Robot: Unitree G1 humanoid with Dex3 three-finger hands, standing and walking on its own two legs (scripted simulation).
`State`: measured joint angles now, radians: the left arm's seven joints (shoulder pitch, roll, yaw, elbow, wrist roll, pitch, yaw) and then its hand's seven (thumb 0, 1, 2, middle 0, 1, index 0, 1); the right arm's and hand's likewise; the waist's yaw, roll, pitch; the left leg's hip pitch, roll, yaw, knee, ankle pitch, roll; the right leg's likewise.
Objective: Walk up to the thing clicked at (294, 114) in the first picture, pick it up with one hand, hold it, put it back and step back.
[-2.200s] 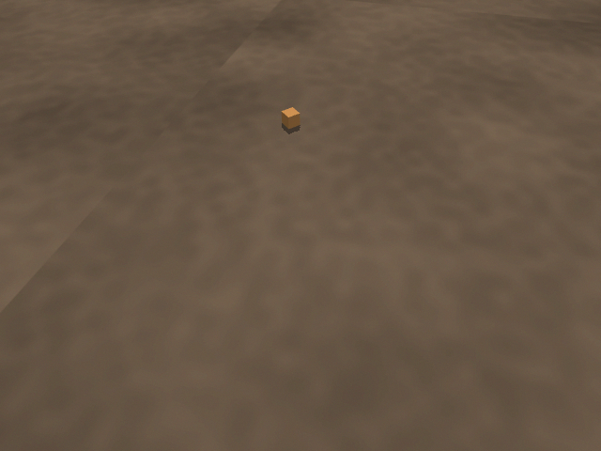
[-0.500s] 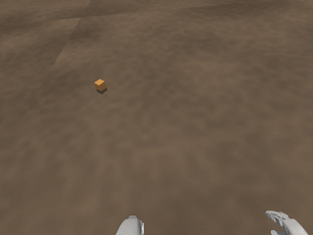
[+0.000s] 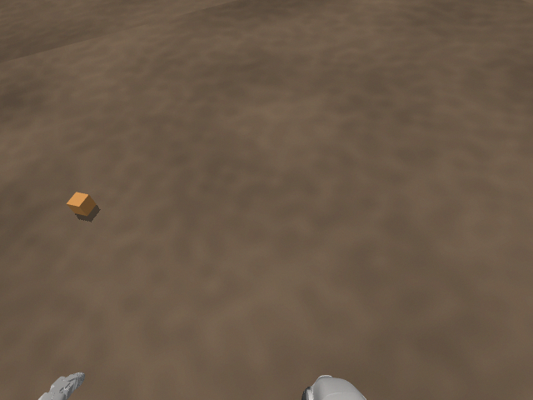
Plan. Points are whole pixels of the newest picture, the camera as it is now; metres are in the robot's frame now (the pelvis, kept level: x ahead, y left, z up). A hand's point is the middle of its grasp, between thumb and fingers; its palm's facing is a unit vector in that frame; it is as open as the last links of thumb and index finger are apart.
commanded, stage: walk up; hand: left
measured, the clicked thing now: (81, 204) +1.20 +0.85 -0.72
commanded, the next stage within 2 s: none
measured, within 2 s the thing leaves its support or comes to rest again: neither
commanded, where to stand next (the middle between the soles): +0.77 +0.83 m, yaw -27 degrees
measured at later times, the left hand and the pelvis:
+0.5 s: hand out of the picture +0.26 +0.51 -0.14, palm faces -0.17 -0.80 -0.58, open 7.4 cm; pelvis +0.18 +0.18 -0.02, yaw -9 degrees
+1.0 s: hand out of the picture +0.48 +0.59 -0.10, palm faces -0.20 -0.77 -0.60, open 7.4 cm; pelvis +0.33 +0.30 -0.01, yaw -14 degrees
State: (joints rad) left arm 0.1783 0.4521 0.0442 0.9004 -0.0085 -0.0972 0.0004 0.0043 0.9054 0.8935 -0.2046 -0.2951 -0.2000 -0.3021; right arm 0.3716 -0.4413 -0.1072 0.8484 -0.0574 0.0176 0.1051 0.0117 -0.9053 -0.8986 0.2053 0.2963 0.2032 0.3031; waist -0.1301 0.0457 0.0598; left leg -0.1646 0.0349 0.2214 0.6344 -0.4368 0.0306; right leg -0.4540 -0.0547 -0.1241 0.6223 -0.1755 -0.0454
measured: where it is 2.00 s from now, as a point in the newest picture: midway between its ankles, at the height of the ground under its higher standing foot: (105, 318)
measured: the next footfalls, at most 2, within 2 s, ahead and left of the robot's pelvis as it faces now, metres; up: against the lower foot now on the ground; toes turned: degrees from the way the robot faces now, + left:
left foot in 0.42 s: +0.30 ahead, +0.31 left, +0.00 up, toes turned -3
right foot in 0.78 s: +0.40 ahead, +0.12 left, +0.00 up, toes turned -20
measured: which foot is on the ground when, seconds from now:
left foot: down 0.00-0.02, up 0.04-0.40, down 0.42-0.78, up 0.80-1.00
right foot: down 0.00-0.44, up 0.46-0.76, down 0.78-1.00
